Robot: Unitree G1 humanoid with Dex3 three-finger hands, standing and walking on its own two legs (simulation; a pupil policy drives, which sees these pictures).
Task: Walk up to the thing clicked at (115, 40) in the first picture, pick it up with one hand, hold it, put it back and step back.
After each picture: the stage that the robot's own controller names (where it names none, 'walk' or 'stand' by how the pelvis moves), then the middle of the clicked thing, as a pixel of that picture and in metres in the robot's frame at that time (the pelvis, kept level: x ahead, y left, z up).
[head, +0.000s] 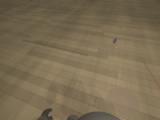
stand; (115, 41) +1.94 -0.59 -0.72
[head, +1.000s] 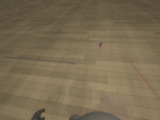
walk; (100, 44) +1.87 -0.10 -0.69
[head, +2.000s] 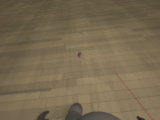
walk; (79, 55) +1.26 +0.34 -0.72
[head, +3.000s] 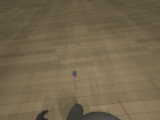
walk; (74, 74) +0.81 +0.33 -0.72
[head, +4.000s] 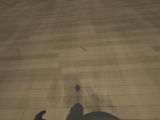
walk; (77, 88) +0.51 +0.24 -0.71
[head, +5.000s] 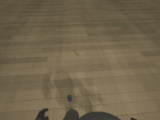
stand; (69, 98) +0.35 +0.24 -0.70
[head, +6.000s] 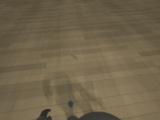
stand; (70, 104) +0.31 +0.23 -0.72
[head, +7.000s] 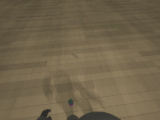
stand; (70, 102) +0.33 +0.23 -0.72
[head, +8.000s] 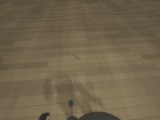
stand; (71, 104) +0.33 +0.22 -0.73
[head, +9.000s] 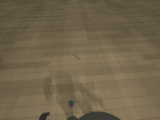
stand; (71, 104) +0.32 +0.22 -0.73
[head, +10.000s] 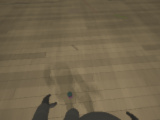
go down; (70, 95) +0.34 +0.22 -0.71
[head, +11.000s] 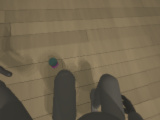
go down; (53, 63) +0.38 +0.28 -0.28
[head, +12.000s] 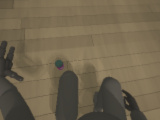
close in; (59, 65) +0.39 +0.28 -0.30
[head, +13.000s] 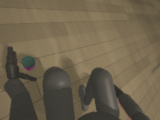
close in; (29, 63) +0.36 +0.32 -0.21
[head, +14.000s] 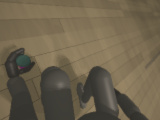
close; (24, 63) +0.36 +0.32 -0.21
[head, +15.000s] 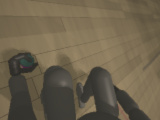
lift; (27, 62) +0.35 +0.31 -0.22
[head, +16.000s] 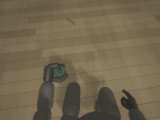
lift; (61, 73) +0.32 +0.21 -0.02
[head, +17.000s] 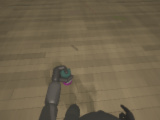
hold; (66, 77) +0.32 +0.18 -0.01
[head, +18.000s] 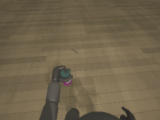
hold; (66, 77) +0.33 +0.18 -0.01
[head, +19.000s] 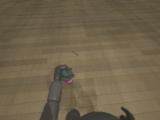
hold; (68, 76) +0.33 +0.17 +0.00
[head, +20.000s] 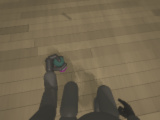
crouch; (60, 64) +0.39 +0.22 -0.09
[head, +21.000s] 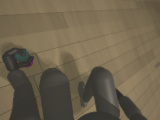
lower; (25, 59) +0.37 +0.32 -0.22
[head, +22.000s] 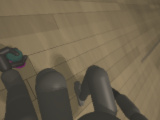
lower; (17, 59) +0.38 +0.33 -0.21
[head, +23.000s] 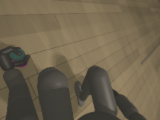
lower; (19, 58) +0.38 +0.33 -0.22
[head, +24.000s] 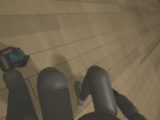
lower; (19, 59) +0.38 +0.33 -0.22
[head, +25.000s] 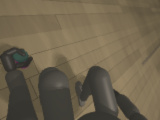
loosen; (22, 59) +0.37 +0.32 -0.22
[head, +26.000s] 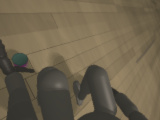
withdraw; (20, 61) +0.37 +0.31 -0.22
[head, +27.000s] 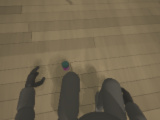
walk; (65, 66) +0.41 +0.25 -0.33
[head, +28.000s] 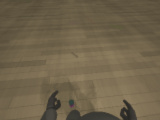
stand; (71, 103) +0.34 +0.19 -0.66
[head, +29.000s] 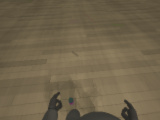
stand; (71, 101) +0.35 +0.22 -0.67
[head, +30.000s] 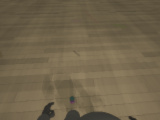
stand; (72, 99) +0.35 +0.20 -0.69
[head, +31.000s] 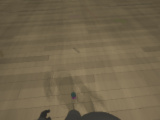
walk; (73, 95) +0.38 +0.20 -0.72
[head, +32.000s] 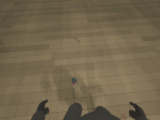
walk; (74, 81) +0.51 +0.22 -0.70
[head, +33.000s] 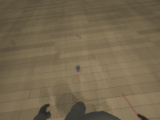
walk; (78, 68) +0.79 +0.25 -0.70
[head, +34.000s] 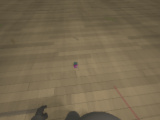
stand; (75, 65) +0.99 +0.26 -0.71
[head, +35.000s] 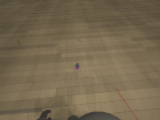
stand; (77, 66) +0.99 +0.25 -0.72
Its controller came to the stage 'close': yes
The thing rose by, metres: 0.70
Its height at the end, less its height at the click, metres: +0.00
